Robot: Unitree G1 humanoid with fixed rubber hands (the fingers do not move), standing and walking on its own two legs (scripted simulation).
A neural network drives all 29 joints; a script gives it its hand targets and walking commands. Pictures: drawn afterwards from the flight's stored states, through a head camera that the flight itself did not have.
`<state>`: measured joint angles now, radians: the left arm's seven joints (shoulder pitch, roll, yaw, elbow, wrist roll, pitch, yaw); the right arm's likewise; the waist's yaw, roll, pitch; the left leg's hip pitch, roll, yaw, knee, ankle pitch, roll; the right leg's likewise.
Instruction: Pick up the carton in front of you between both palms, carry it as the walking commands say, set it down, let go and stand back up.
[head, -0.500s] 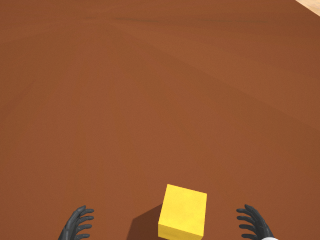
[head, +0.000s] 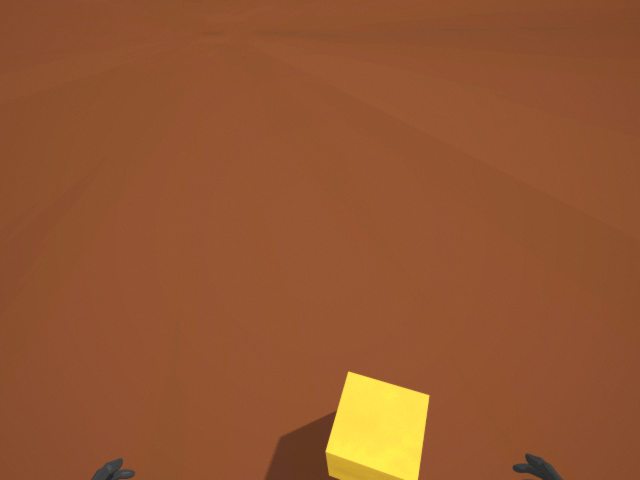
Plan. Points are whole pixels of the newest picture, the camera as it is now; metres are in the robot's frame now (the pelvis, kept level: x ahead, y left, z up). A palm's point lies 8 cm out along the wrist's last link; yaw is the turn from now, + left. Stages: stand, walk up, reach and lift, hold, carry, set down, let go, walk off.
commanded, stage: stand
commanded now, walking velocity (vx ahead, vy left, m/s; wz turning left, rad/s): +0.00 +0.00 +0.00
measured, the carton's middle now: (376, 437) +0.36 -0.11 -0.64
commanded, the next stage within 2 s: none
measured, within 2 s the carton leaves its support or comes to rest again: neither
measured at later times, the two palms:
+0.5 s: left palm out of the picture +0.09 +0.30 -0.08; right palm out of the picture +0.09 -0.30 -0.10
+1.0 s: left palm out of the picture +0.07 +0.31 -0.08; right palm out of the picture +0.06 -0.30 -0.10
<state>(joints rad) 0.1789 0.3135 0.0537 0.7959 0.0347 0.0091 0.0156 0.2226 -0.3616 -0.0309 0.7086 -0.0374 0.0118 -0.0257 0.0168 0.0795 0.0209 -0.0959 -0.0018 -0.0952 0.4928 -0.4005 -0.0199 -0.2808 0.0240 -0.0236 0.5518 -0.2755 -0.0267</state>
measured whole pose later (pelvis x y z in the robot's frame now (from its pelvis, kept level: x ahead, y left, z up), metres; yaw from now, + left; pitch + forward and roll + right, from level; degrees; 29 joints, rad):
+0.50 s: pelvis -0.01 +0.00 +0.01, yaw +0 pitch -2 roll +0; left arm 0.13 0.34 0.05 0.93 0.02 0.00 0.01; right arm 0.23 -0.38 -0.01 0.84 -0.03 -0.01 -0.03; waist 0.02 0.06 0.02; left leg -0.04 0.00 -0.10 0.41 -0.35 -0.03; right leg -0.22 0.03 -0.03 0.47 -0.23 -0.03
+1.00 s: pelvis -0.02 +0.00 +0.01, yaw +0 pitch -2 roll +0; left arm 0.11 0.36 0.03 1.03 0.01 0.00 0.00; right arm 0.20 -0.39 0.00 0.94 -0.03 -0.01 -0.02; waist 0.02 0.04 0.03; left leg -0.02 0.00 -0.09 0.37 -0.30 -0.02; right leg -0.21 0.02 -0.02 0.43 -0.18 -0.03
